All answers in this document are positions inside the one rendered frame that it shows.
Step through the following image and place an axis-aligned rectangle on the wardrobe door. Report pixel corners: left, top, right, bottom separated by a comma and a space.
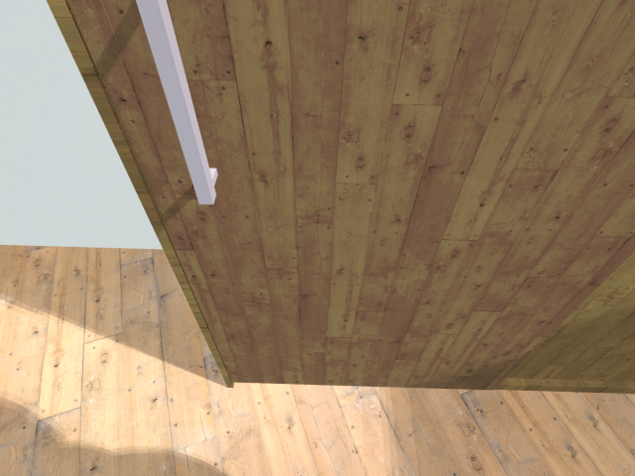
67, 0, 635, 390
507, 252, 635, 382

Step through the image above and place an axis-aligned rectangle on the handle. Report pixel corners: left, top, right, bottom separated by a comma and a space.
136, 0, 218, 204

